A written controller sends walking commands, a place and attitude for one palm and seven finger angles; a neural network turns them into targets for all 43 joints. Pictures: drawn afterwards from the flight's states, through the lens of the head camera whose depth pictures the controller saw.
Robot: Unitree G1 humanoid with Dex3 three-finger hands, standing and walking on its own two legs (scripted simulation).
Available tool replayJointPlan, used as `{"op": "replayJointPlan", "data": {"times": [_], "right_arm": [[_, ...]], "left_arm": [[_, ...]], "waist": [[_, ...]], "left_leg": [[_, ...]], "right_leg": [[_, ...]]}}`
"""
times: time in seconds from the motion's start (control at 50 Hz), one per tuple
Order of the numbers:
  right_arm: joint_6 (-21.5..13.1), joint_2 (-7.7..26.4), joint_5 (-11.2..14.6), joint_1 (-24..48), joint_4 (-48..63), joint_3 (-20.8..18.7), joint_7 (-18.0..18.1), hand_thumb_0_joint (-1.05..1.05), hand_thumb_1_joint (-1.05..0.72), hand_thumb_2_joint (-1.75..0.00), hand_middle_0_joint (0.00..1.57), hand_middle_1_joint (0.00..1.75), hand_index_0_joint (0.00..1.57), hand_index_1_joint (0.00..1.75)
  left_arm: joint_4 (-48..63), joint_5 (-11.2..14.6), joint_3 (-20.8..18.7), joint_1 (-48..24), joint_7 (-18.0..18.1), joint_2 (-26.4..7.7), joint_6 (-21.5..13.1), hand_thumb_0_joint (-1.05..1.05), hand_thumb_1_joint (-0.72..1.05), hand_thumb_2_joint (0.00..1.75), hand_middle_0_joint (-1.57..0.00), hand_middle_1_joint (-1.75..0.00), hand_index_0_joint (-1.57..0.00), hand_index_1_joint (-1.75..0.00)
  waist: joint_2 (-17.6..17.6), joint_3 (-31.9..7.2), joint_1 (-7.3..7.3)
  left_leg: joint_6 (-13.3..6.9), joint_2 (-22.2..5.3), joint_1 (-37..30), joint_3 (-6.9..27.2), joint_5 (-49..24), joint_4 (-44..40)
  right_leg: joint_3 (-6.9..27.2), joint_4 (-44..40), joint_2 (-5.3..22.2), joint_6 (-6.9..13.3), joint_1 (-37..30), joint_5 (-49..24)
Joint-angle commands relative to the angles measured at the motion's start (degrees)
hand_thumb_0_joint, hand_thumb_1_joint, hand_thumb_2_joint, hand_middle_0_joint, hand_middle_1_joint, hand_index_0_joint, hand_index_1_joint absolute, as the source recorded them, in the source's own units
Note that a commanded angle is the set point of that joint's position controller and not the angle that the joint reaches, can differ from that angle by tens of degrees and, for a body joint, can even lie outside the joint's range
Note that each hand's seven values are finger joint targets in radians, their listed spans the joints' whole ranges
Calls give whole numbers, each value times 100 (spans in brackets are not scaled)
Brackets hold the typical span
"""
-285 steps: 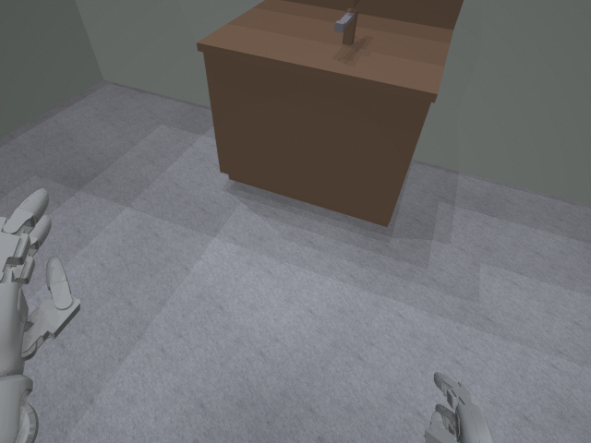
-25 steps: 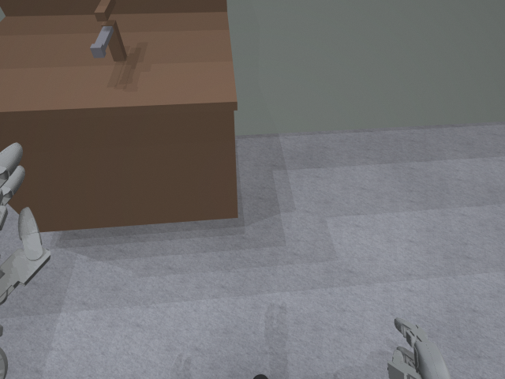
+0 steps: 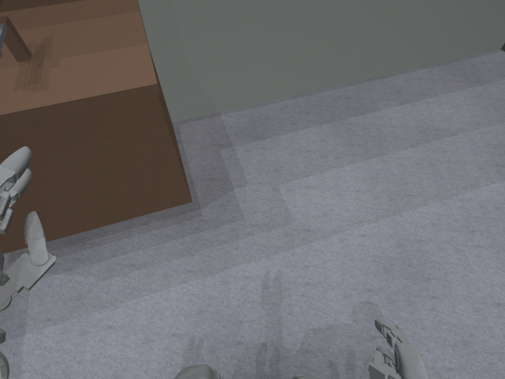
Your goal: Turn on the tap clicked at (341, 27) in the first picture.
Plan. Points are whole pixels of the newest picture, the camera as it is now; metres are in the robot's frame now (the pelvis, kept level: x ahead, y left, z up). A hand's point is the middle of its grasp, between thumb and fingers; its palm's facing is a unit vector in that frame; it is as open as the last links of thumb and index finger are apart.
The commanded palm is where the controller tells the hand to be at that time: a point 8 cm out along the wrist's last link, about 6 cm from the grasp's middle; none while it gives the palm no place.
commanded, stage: take the last steps up to it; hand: left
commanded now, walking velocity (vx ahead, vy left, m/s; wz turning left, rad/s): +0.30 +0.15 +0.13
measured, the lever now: out of the picture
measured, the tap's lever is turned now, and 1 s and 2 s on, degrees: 0 0 0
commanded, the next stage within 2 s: come to a stop and stand still in 2.00 s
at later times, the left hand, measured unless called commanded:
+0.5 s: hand (27, 244) +0.24 +0.24 +0.18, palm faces +0.43 -0.79 -0.43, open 7.4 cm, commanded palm +0.18 +0.30 +0.18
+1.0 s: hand (2, 154) +0.36 +0.32 +0.19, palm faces +0.38 -0.80 -0.46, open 7.4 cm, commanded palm +0.30 +0.37 +0.18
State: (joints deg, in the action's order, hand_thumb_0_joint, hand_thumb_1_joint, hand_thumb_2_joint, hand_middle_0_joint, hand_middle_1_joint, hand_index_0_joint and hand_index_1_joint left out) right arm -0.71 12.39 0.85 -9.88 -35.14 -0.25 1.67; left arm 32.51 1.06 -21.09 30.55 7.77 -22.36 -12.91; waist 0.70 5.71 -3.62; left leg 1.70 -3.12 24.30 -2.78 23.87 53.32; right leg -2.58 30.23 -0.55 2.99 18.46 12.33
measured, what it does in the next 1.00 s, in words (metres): walks ahead: left foot, then left foot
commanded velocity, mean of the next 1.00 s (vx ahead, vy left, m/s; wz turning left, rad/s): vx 0.30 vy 0.15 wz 0.04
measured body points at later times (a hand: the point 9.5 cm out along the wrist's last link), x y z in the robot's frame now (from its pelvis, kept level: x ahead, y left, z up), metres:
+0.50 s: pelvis +0.04 +0.01 -0.01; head +0.05 -0.02 +0.44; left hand +0.21 +0.28 +0.20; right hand +0.21 -0.20 -0.12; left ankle +0.01 +0.13 -0.67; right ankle +0.05 -0.08 -0.73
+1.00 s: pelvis +0.15 +0.09 +0.00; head +0.19 +0.08 +0.45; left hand +0.34 +0.36 +0.21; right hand +0.32 -0.12 -0.09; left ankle +0.13 +0.19 -0.73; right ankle +0.16 -0.01 -0.69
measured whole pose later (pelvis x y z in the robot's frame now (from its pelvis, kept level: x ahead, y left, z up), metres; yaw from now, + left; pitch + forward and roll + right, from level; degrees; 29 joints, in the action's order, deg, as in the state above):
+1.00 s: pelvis +0.15 +0.09 +0.00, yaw +1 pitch +1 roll +1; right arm -6.8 7.5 1.1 -10.7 -34.7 0.0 1.9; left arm 33.1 1.0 -21.9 28.0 8.5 -21.8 -14.5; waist -0.5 3.7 -0.7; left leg -1.0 -3.3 13.0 -11.0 16.7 29.0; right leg -8.9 53.4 5.5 -1.8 26.8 23.8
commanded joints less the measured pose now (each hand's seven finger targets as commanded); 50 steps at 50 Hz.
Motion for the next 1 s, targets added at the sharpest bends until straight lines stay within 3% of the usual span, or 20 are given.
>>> {"op": "replayJointPlan", "data": {"times": [0.0, 0.08, 0.12, 0.16, 0.24, 0.32, 0.34, 0.36, 0.38, 0.4, 0.48, 0.52, 0.62, 0.7, 0.72, 0.74, 0.76, 0.8, 0.88, 0.98], "right_arm": [[-328, 429, -24, 493, 914, -228, 81, 0, -90, -90, 20, 30, 20, 30], [-462, 526, -32, 105, 803, -318, 161, 0, -90, -90, 20, 30, 20, 30], [-498, 755, -75, 75, 866, -391, 225, 0, -90, -90, 20, 30, 20, 30], [-585, 677, -35, 141, 718, -371, 223, 0, -90, -90, 20, 30, 20, 30], [-738, 695, -12, 202, 596, -353, 196, 0, -90, -90, 20, 30, 20, 30], [-799, 657, -60, 237, 567, -287, 213, 0, -90, -90, 20, 30, 20, 30], [-781, 582, -67, 232, 565, -276, 197, 0, -90, -90, 20, 30, 20, 30], [-726, 475, -69, 228, 600, -305, 167, 0, -90, -90, 20, 30, 20, 30], [-680, 568, -73, 372, 635, -339, 128, 0, -90, -90, 20, 30, 20, 30], [-662, 609, -83, 415, 608, -370, 90, 0, -90, -90, 20, 30, 20, 30], [-407, 392, -65, 411, 546, -224, 39, 0, -90, -90, 20, 30, 20, 30], [-393, 370, -76, 421, 623, -199, 29, 0, -90, -90, 20, 30, 20, 30], [-530, 311, -93, 431, 843, -250, 66, 0, -90, -90, 20, 30, 20, 30], [-577, 410, -90, 245, 898, -370, 169, 0, -90, -90, 20, 30, 20, 30], [-587, 515, -64, 128, 898, -440, 196, 0, -90, -90, 20, 30, 20, 30], [-582, 660, -39, 118, 917, -508, 199, 0, -90, -90, 20, 30, 20, 30], [-576, 683, -20, 122, 941, -543, 174, 0, -90, -90, 20, 30, 20, 30], [-642, 588, -50, 239, 787, -444, 148, 0, -90, -90, 20, 30, 20, 30], [-797, 503, 73, 273, 691, -423, 66, 0, -90, -90, 20, 30, 20, 30], [-849, 483, -6, 216, 686, -301, 97, 0, -90, -90, 20, 30, 20, 30]], "left_arm": [[1129, 98, -1248, 481, 341, -1142, -376, 0, 90, 90, -20, -30, -20, -30], [683, 84, -893, 295, 320, -789, -363, 0, 90, 90, -20, -30, -20, -30], [785, 63, -740, -70, 295, -689, -443, 0, 90, 90, -20, -30, -20, -30], [426, -74, -663, -383, 242, -800, -469, 0, 90, 90, -20, -30, -20, -30], [488, -158, -82, -1206, 158, -492, -433, 0, 90, 90, -20, -30, -20, -30], [536, -200, -144, -1426, 174, -654, -382, 0, 90, 90, -20, -30, -20, -30], [498, -221, -249, -1437, 189, -764, -376, 0, 90, 90, -20, -30, -20, -30], [413, -235, -467, -1346, 206, -1000, -363, 0, 90, 90, -20, -30, -20, -30], [161, -126, -608, -1213, 196, -1095, -326, 0, 90, 90, -20, -30, -20, -30], [395, -49, -611, -1542, 182, -1070, -384, 0, 90, 90, -20, -30, -20, -30], [266, 20, -845, -602, 72, -987, -550, 0, 90, 90, -20, -30, -20, -30], [403, 21, -830, -508, 107, -923, -620, 0, 90, 90, -20, -30, -20, -30], [674, 14, -686, -332, 246, -795, -505, 0, 90, 90, -20, -30, -20, -30], [989, -10, -701, -573, 306, -848, -461, 0, 90, 90, -20, -30, -20, -30], [1128, -9, -673, -703, 298, -845, -486, 0, 90, 90, -20, -30, -20, -30], [1214, 11, -715, -713, 299, -853, -526, 0, 90, 90, -20, -30, -20, -30], [1295, -5, -674, -703, 297, -818, -582, 0, 90, 90, -20, -30, -20, -30], [789, -70, -736, -538, 265, -1000, -556, 0, 90, 90, -20, -30, -20, -30], [1676, -17, -745, -579, 207, -951, -578, 0, 90, 90, -20, -30, -20, -30], [1025, 74, -797, -74, 198, -883, -423, 0, 90, 90, -20, -30, -20, -30]], "waist": [[-863, -1496, 432], [-185, -1319, 245], [1231, -1068, 252], [1400, -632, 240], [1173, -124, 307], [949, -332, 419], [356, -463, 433], [-1039, -583, 448], [-1709, -501, 479], [-1289, -485, 412], [-517, -584, 350], [-750, -783, 338], [-1165, -1116, 539], [-907, -1326, 393], [-376, -1503, 274], [758, -1677, 213], [1638, -1721, 278], [1346, -1266, 257], [1376, -974, 393], [1204, -1117, 386]], "left_leg": [[-135, -52, -73, -130, 68, -1274], [-290, 97, -1460, -310, -409, -2976], [-850, -941, -1944, 1227, -31, -3805], [-1459, -1771, -1322, 2213, 297, -4181], [-1195, -1117, -494, 990, 255, -3892], [-861, -788, -10, 535, 243, -3040], [-719, -573, 302, 296, 255, -2247], [-469, -8, 1075, -189, 370, -682], [-249, 260, 1690, -52, 632, 804], [-136, 36, 1664, 488, 274, 1449], [-36, -331, 1327, 401, -578, 1177], [-43, -380, 1018, 129, -675, 185], [-151, 52, 61, -738, -761, -1607], [-194, 241, -1221, -1015, -1411, -2803], [-277, 131, -1861, -821, -1606, -3003], [-650, -638, -2722, 193, -2154, -3066], [-1239, -1677, -3353, 1565, -3357, -3139], [-1664, -1997, -2529, 2050, -2598, -3498], [-1315, -1316, -1977, 530, -2192, -3457], [-1014, -1191, -1537, 50, -2430, -3344]], "right_leg": [[1586, -1374, 1681, 721, -1202, 319], [1203, -841, 1260, 293, -462, 1230], [371, 778, 303, -164, 526, 1406], [-103, 2614, 185, -321, 1204, 1875], [-402, 1850, 366, -418, 519, 1468], [-633, -50, 315, -376, -1000, 912], [-86, -589, 662, -207, -1408, 981], [1819, -1299, 1713, 315, -1765, 1525], [3535, -1919, 2773, 785, -1692, 1622], [3529, -2127, 2922, 884, -1346, 2166], [1514, -1691, 2211, 694, -896, 445], [803, -1437, 2000, 565, -1128, -648], [543, -1000, 1783, 450, -1590, -1665], [139, -124, 1429, 107, -1396, -1625], [-46, 709, 1272, -47, -1051, -1738], [-366, 1887, 845, -295, -48, -788], [-475, 3047, 427, -437, 1197, 1999], [-24, 4196, 597, -346, 1747, 2328], [-334, 3169, 767, -452, 1644, 1361], [-846, 1071, 408, -464, 239, 806]]}}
